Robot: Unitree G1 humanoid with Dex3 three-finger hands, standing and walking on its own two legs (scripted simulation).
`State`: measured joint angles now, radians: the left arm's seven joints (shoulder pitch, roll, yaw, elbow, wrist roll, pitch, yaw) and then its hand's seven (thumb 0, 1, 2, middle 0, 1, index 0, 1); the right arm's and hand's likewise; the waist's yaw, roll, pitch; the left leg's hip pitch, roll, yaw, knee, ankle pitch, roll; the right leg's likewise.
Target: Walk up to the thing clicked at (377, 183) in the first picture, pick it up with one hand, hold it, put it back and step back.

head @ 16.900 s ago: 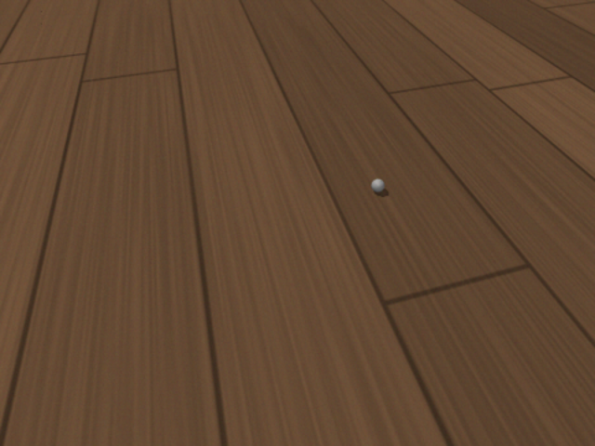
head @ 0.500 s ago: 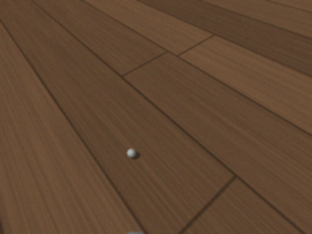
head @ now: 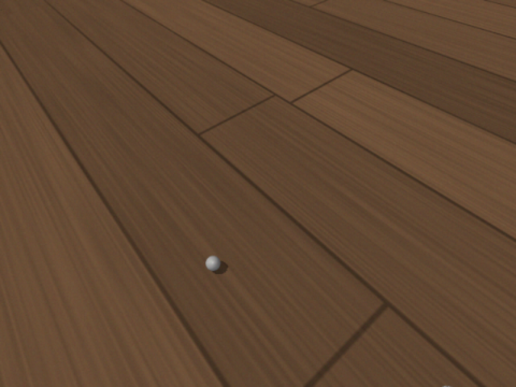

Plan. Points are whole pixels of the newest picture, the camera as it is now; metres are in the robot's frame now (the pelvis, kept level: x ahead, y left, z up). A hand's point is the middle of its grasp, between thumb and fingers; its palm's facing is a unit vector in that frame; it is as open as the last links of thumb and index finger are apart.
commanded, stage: walk up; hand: left
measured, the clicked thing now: (213, 263) +0.70 +0.24 -0.73
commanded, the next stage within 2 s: stand in 0.42 s
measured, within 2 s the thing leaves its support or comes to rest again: neither
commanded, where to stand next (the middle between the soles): +0.32 +0.02 m, yaw -2 degrees
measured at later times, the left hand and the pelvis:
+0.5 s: hand out of the picture +0.11 +0.27 -0.14, palm faces +0.01 -0.94 -0.34, open 7.4 cm; pelvis +0.01 +0.01 +0.02, yaw +0 degrees
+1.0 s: hand out of the picture +0.07 +0.25 -0.14, palm faces -0.02 -0.94 -0.35, open 7.4 cm; pelvis +0.00 +0.00 +0.02, yaw +0 degrees
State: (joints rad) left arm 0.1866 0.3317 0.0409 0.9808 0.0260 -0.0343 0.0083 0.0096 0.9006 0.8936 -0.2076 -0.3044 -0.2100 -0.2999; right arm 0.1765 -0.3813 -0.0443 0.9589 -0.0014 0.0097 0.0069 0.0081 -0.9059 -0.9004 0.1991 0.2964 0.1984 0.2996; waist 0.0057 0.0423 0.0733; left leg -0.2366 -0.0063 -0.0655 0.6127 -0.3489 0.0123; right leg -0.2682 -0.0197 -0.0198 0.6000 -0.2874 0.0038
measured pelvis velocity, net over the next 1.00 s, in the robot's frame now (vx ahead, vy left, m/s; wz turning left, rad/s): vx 0.00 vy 0.00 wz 0.00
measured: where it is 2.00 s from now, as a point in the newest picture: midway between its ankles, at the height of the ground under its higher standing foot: outside the picture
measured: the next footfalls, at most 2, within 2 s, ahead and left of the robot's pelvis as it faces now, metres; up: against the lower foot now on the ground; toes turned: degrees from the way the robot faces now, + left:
left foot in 1.72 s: +0.13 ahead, +0.17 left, +0.00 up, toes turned +4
